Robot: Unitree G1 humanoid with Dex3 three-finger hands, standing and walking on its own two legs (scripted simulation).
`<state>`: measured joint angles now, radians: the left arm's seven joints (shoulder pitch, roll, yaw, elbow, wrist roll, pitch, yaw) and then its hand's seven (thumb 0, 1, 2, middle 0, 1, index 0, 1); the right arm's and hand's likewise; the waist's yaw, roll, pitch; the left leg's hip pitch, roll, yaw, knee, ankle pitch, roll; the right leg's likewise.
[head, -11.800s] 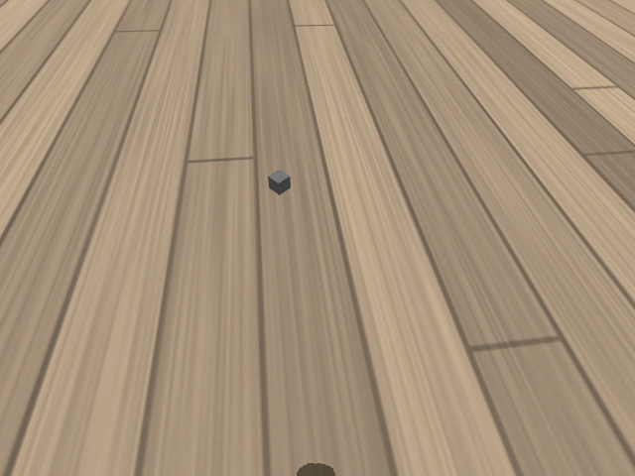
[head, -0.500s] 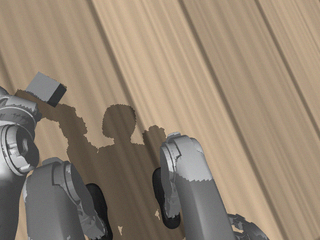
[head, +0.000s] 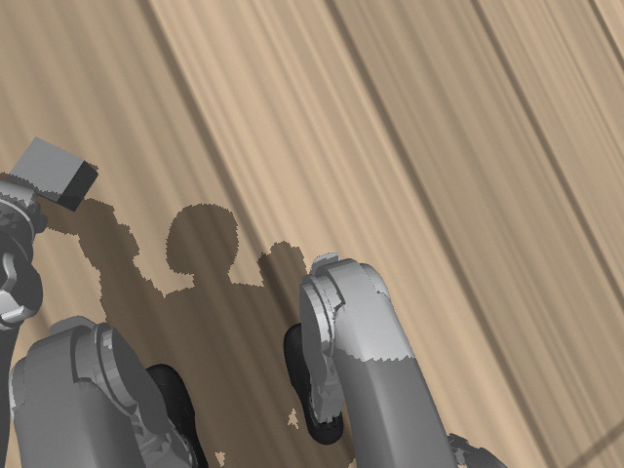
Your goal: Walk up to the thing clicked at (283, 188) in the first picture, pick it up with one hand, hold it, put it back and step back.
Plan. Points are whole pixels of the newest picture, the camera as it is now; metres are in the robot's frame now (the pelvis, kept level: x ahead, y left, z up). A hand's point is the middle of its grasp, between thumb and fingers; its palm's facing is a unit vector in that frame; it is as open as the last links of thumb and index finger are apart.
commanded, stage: rise first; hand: left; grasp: from above
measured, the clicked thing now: (56, 176) +0.54 +0.25 -0.30
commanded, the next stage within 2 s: approach in 0.18 s
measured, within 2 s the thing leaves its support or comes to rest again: neither
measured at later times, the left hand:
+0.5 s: hand (7, 201) +0.47 +0.28 -0.20, palm faces -0.22 -0.41 -0.89, open 14.0 cm
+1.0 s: hand (26, 145) +0.55 +0.25 -0.21, palm faces -0.10 -0.36 -0.93, open 14.3 cm
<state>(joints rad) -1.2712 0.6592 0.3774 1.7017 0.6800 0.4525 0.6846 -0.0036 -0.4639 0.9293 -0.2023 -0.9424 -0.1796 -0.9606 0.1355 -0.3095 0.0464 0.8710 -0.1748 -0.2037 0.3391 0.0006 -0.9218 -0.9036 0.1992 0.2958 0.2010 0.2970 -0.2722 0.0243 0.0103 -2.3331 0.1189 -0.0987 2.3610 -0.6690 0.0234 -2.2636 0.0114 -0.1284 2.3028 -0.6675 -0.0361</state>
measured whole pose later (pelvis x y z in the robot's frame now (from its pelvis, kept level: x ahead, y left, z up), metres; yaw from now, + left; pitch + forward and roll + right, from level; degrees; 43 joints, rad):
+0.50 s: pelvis +0.00 +0.00 -0.01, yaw -1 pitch +35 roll -7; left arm -1.34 0.73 0.30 1.78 0.71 0.43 0.65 0.00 -0.52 0.95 -0.13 -1.01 -0.12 -1.02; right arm 0.12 -0.32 0.12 0.86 -0.19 -0.24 0.37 0.00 -0.92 -0.90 0.20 0.30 0.20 0.30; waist -0.33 0.00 0.08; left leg -2.37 0.11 -0.12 2.41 -0.66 0.02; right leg -2.29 0.01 -0.15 2.34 -0.66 -0.04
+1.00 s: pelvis +0.01 +0.00 -0.02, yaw -5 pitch +34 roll -10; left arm -1.44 0.92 0.32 1.71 0.71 0.47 0.73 0.00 -0.58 0.96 -0.10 -1.09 -0.10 -1.09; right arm 0.15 -0.40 0.23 0.73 -0.19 -0.23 0.45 0.00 -0.94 -0.91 0.20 0.30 0.20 0.30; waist -0.44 -0.02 0.18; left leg -2.37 0.13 -0.20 2.46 -0.72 0.01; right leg -2.28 0.04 -0.21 2.34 -0.67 -0.04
